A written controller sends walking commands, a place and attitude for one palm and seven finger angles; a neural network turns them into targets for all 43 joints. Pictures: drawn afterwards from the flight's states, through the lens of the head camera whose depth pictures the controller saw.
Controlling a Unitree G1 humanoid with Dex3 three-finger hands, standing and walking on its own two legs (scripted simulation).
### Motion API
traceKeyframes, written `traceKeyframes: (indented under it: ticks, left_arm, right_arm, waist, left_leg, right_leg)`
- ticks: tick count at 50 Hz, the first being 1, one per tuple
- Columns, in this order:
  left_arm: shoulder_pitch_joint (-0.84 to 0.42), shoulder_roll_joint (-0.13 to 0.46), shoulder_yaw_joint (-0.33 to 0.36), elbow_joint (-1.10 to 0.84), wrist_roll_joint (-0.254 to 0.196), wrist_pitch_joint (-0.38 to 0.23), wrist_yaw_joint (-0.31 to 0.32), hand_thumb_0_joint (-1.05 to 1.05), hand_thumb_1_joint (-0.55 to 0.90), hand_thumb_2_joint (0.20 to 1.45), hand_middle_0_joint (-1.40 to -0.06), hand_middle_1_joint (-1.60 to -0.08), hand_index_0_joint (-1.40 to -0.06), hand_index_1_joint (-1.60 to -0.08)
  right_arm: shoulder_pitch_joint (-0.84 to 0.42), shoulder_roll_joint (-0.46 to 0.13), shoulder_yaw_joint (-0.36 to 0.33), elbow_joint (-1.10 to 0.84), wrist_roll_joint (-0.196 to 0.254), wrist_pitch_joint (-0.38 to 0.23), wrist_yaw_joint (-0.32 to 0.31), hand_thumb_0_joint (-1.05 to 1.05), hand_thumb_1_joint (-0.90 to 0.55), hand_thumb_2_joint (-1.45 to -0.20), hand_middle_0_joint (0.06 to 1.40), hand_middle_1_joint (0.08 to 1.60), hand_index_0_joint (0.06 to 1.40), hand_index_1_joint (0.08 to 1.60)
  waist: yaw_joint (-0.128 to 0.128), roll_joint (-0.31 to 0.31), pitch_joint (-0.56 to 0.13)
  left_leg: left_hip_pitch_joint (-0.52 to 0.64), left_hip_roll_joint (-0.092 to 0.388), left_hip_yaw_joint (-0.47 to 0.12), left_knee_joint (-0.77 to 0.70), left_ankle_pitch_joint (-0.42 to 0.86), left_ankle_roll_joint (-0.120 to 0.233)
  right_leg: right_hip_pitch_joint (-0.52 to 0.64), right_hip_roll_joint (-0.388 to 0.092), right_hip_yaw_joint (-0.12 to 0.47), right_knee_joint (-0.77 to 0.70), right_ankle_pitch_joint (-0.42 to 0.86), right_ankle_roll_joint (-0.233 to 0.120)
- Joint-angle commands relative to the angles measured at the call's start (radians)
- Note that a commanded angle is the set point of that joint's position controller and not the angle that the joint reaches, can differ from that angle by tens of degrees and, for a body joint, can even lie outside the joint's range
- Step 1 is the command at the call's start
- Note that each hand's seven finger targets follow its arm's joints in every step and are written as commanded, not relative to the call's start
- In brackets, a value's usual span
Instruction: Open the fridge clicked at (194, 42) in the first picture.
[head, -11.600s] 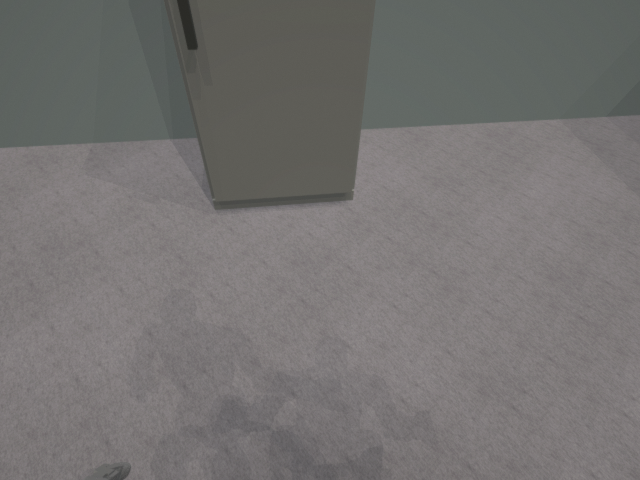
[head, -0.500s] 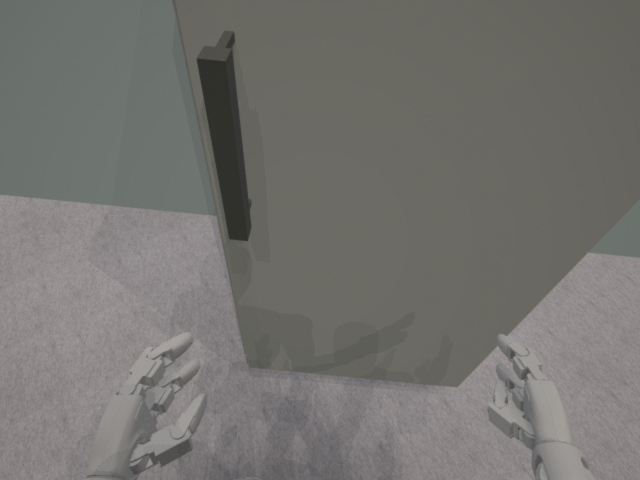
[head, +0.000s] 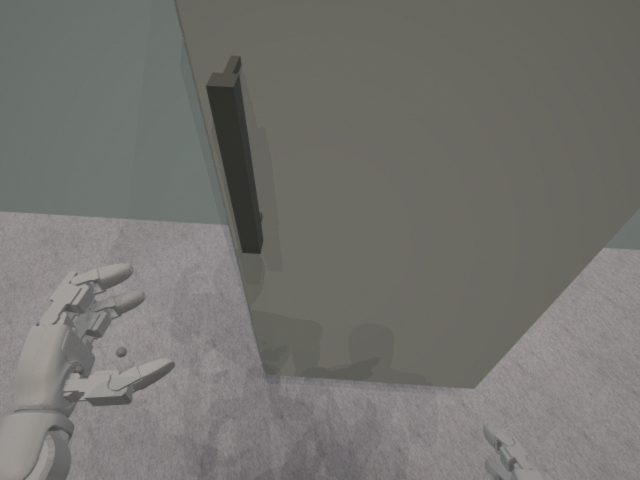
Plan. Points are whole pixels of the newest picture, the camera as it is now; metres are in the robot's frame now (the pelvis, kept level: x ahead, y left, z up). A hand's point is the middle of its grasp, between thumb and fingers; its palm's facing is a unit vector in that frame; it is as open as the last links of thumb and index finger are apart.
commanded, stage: raise the hand to about handle height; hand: left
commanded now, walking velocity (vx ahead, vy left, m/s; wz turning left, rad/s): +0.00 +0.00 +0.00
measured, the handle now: (244, 167) +0.46 +0.14 +0.15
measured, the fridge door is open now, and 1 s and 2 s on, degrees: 0 0 0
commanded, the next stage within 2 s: move the hooked fingers beside the handle in 1.16 s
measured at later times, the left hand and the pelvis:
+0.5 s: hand (79, 292) +0.26 +0.26 +0.15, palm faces +0.08 -0.99 -0.08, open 13.9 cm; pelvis +0.01 +0.00 +0.02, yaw +1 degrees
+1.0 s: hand (77, 253) +0.28 +0.26 +0.18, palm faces +0.10 -0.99 -0.06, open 14.0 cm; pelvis +0.01 -0.02 +0.03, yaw +0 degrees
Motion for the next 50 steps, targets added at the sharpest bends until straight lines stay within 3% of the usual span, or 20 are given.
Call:
traceKeyframes:
  ticks: [1,5,10,14,16,18,20,21,24,25,28,32,35,37,39,40,43,46,49,50]
  left_arm:
    - [-0.231,0.123,-0.032,-0.159,0.0,-0.064,-0.095,0.0,-0.22,0.42,-0.28,-1.02,-0.28,-1.02]
    - [-0.281,0.268,0.105,-0.124,-0.026,0.008,-0.146,0.0,-0.313,0.38,-0.287,-1.08,-0.287,-1.08]
    - [-0.338,0.319,0.208,-0.166,-0.065,0.016,-0.119,0.0,-0.43,0.33,-0.295,-1.155,-0.295,-1.155]
    - [-0.382,0.263,0.158,-0.075,-0.062,0.066,-0.141,0.0,-0.5,0.3,-0.3,-1.2,-0.3,-1.2]
    - [-0.407,0.249,0.131,0.009,-0.059,0.124,-0.178,0.0,-0.5,0.3,-0.3,-1.2,-0.3,-1.2]
    - [-0.46,0.273,0.129,0.044,-0.051,0.178,-0.205,0.0,-0.5,0.3,-0.3,-1.2,-0.3,-1.2]
    - [-0.512,0.324,0.158,0.028,-0.045,0.205,-0.219,0.0,-0.5,0.3,-0.3,-1.2,-0.3,-1.2]
    - [-0.566,0.352,0.18,-0.019,-0.046,0.204,-0.221,0.0,-0.5,0.3,-0.3,-1.2,-0.3,-1.2]
    - [-0.647,0.418,0.243,-0.096,-0.048,0.177,-0.212,0.0,-0.5,0.3,-0.3,-1.2,-0.3,-1.2]
    - [-0.648,0.448,0.269,-0.092,-0.051,0.167,-0.206,0.0,-0.5,0.3,-0.3,-1.2,-0.3,-1.2]
    - [-0.693,0.426,0.264,-0.02,-0.063,0.15,-0.211,0.0,-0.5,0.3,-0.3,-1.2,-0.3,-1.2]
    - [-0.718,0.436,0.25,0.149,-0.055,0.22,-0.249,0.0,-0.5,0.3,-0.3,-1.2,-0.3,-1.2]
    - [-0.686,0.394,0.194,0.218,-0.048,0.278,-0.284,0.0,-0.5,0.3,-0.3,-1.2,-0.3,-1.2]
    - [-0.672,0.397,0.194,0.196,-0.05,0.294,-0.3,0.0,-0.5,0.3,-0.3,-1.2,-0.3,-1.2]
    - [-0.676,0.438,0.24,0.122,-0.056,0.275,-0.295,0.0,-0.5,0.3,-0.3,-1.2,-0.3,-1.2]
    - [-0.662,0.459,0.26,0.091,-0.059,0.26,-0.286,0.0,-0.5,0.3,-0.3,-1.2,-0.3,-1.2]
    - [-0.672,0.49,0.329,0.007,-0.077,0.2,-0.249,0.0,-0.5,0.3,-0.3,-1.2,-0.3,-1.2]
    - [-0.691,0.501,0.345,-0.009,-0.064,0.176,-0.212,0.0,-0.5,0.3,-0.3,-1.2,-0.3,-1.2]
    - [-0.7,0.424,0.271,0.064,-0.048,0.199,-0.21,0.0,-0.5,0.3,-0.3,-1.2,-0.3,-1.2]
    - [-0.696,0.425,0.261,0.078,-0.044,0.213,-0.216,0.0,-0.5,0.3,-0.3,-1.2,-0.3,-1.2]
  right_arm:
    - [-0.13,-0.148,-0.056,-0.152,0.015,-0.104,-0.025,0.0,-0.9,-0.9,0.2,0.3,0.2,0.3]
    - [-0.139,-0.163,-0.051,-0.14,0.019,-0.118,-0.057,0.0,-0.9,-0.9,0.2,0.3,0.2,0.3]
    - [-0.155,-0.141,-0.035,-0.139,0.011,-0.123,-0.056,0.0,-0.9,-0.9,0.2,0.3,0.2,0.3]
    - [-0.158,-0.142,-0.028,-0.126,0.019,-0.117,-0.047,0.0,-0.9,-0.9,0.2,0.3,0.2,0.3]
    - [-0.161,-0.149,-0.026,-0.121,0.028,-0.107,-0.05,0.0,-0.9,-0.9,0.2,0.3,0.2,0.3]
    - [-0.171,-0.154,-0.02,-0.13,0.033,-0.095,-0.058,0.0,-0.9,-0.9,0.2,0.3,0.2,0.3]
    - [-0.181,-0.155,-0.017,-0.139,0.034,-0.086,-0.063,0.0,-0.9,-0.9,0.2,0.3,0.2,0.3]
    - [-0.19,-0.151,-0.015,-0.147,0.033,-0.084,-0.064,0.0,-0.9,-0.9,0.2,0.3,0.2,0.3]
    - [-0.201,-0.136,-0.008,-0.156,0.026,-0.084,-0.068,0.0,-0.9,-0.9,0.2,0.3,0.2,0.3]
    - [-0.201,-0.134,-0.003,-0.15,0.02,-0.082,-0.066,0.0,-0.9,-0.9,0.2,0.3,0.2,0.3]
    - [-0.202,-0.132,0.001,-0.127,0.026,-0.082,-0.07,0.0,-0.9,-0.9,0.2,0.3,0.2,0.3]
    - [-0.202,-0.147,0.0,-0.112,0.037,-0.069,-0.076,0.0,-0.9,-0.9,0.2,0.3,0.2,0.3]
    - [-0.202,-0.154,-0.002,-0.125,0.044,-0.06,-0.07,0.0,-0.9,-0.9,0.2,0.3,0.2,0.3]
    - [-0.206,-0.158,-0.007,-0.142,0.045,-0.054,-0.063,0.0,-0.9,-0.9,0.2,0.3,0.2,0.3]
    - [-0.214,-0.156,-0.012,-0.158,0.04,-0.056,-0.056,0.0,-0.9,-0.9,0.2,0.3,0.2,0.3]
    - [-0.216,-0.153,-0.01,-0.16,0.035,-0.056,-0.05,0.0,-0.9,-0.9,0.2,0.3,0.2,0.3]
    - [-0.217,-0.144,-0.015,-0.163,0.03,-0.065,-0.048,0.0,-0.9,-0.9,0.2,0.3,0.2,0.3]
    - [-0.215,-0.14,-0.015,-0.149,0.026,-0.07,-0.05,0.0,-0.9,-0.9,0.2,0.3,0.2,0.3]
    - [-0.202,-0.141,-0.018,-0.127,0.036,-0.069,-0.06,0.0,-0.9,-0.9,0.2,0.3,0.2,0.3]
    - [-0.197,-0.144,-0.019,-0.126,0.034,-0.065,-0.061,0.0,-0.9,-0.9,0.2,0.3,0.2,0.3]
  waist:
    - [-0.032,0.026,-0.099]
    - [0.013,0.038,-0.152]
    - [0.05,0.077,-0.18]
    - [0.035,0.098,-0.105]
    - [0.024,0.053,-0.044]
    - [0.022,0.042,-0.025]
    - [0.03,0.03,-0.043]
    - [0.031,0.044,-0.095]
    - [0.039,0.074,-0.19]
    - [0.045,0.07,-0.189]
    - [0.03,0.081,-0.123]
    - [0.029,0.064,-0.048]
    - [0.031,0.021,-0.039]
    - [0.036,0.013,-0.089]
    - [0.047,0.024,-0.15]
    - [0.053,0.004,-0.161]
    - [0.06,0.028,-0.206]
    - [0.059,0.105,-0.168]
    - [0.032,0.119,-0.078]
    - [0.035,0.08,-0.071]
  left_leg:
    - [0.081,0.001,-0.085,-0.159,0.21,-0.019]
    - [0.124,-0.005,-0.095,-0.195,0.23,-0.015]
    - [0.212,-0.005,-0.098,-0.231,0.396,-0.031]
    - [0.237,0.002,-0.092,-0.257,0.44,-0.04]
    - [0.223,0.0,-0.082,-0.274,0.396,-0.03]
    - [0.209,-0.003,-0.086,-0.292,0.331,-0.021]
    - [0.23,-0.005,-0.086,-0.299,0.32,-0.013]
    - [0.258,-0.009,-0.089,-0.303,0.336,-0.013]
    - [0.331,-0.01,-0.095,-0.308,0.394,-0.017]
    - [0.336,-0.009,-0.09,-0.309,0.399,-0.016]
    - [0.336,-0.01,-0.093,-0.337,0.364,-0.018]
    - [0.296,-0.013,-0.086,-0.361,0.311,-0.011]
    - [0.287,-0.01,-0.081,-0.357,0.32,-0.006]
    - [0.289,-0.016,-0.078,-0.345,0.339,-0.005]
    - [0.314,-0.019,-0.078,-0.334,0.364,-0.003]
    - [0.318,-0.015,-0.074,-0.331,0.384,-0.004]
    - [0.341,-0.018,-0.066,-0.332,0.404,-0.002]
    - [0.344,-0.019,-0.055,-0.344,0.415,-0.003]
    - [0.333,-0.015,-0.048,-0.354,0.376,-0.004]
    - [0.331,-0.01,-0.047,-0.35,0.381,-0.001]
  right_leg:
    - [0.06,0.04,0.018,-0.112,0.145,-0.019]
    - [0.148,0.033,0.024,-0.146,0.163,-0.023]
    - [0.236,0.04,0.009,-0.159,0.31,-0.029]
    - [0.219,0.042,0.002,-0.182,0.347,-0.025]
    - [0.216,0.042,0.006,-0.21,0.344,-0.024]
    - [0.211,0.04,0.009,-0.23,0.295,-0.023]
    - [0.236,0.041,0.019,-0.248,0.279,-0.025]
    - [0.26,0.039,0.02,-0.249,0.292,-0.026]
    - [0.304,0.042,0.019,-0.254,0.331,-0.026]
    - [0.316,0.046,0.024,-0.266,0.338,-0.027]
    - [0.297,0.047,0.019,-0.291,0.312,-0.029]
    - [0.282,0.038,0.025,-0.319,0.279,-0.028]
    - [0.285,0.032,0.031,-0.32,0.289,-0.029]
    - [0.297,0.031,0.031,-0.305,0.313,-0.025]
    - [0.318,0.03,0.035,-0.296,0.333,-0.025]
    - [0.337,0.032,0.036,-0.294,0.347,-0.025]
    - [0.358,0.033,0.039,-0.294,0.374,-0.024]
    - [0.355,0.033,0.043,-0.303,0.387,-0.028]
    - [0.302,0.031,0.038,-0.317,0.358,-0.025]
    - [0.307,0.03,0.043,-0.32,0.371,-0.024]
